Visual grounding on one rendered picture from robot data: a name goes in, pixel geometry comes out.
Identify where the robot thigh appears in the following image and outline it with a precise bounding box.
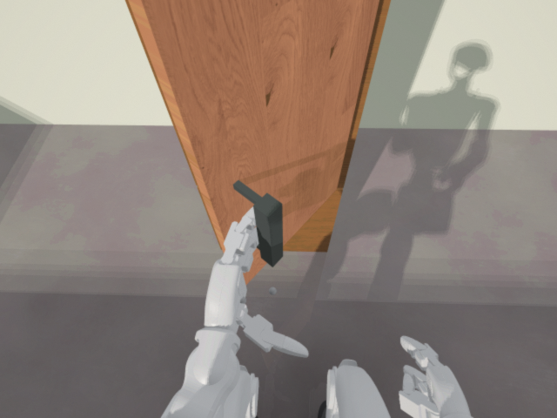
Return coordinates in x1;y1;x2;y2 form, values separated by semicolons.
326;365;391;418
224;370;258;418

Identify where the left robot forearm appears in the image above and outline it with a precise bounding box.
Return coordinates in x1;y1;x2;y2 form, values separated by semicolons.
161;327;241;418

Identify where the robot left thigh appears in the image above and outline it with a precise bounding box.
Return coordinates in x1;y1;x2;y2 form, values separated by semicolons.
224;370;258;418

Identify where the robot right thigh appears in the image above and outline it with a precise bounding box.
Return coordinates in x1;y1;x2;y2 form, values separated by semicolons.
326;365;391;418

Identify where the right robot hand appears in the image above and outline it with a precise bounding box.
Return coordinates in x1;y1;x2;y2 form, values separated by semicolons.
399;336;471;418

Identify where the handle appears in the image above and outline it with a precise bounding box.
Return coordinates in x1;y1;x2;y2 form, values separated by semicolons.
233;180;283;267

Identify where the cupboard door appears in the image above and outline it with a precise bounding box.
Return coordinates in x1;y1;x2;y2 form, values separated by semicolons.
128;0;379;285

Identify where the left robot hand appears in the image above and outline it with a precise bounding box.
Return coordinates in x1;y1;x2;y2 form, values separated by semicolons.
205;207;309;358

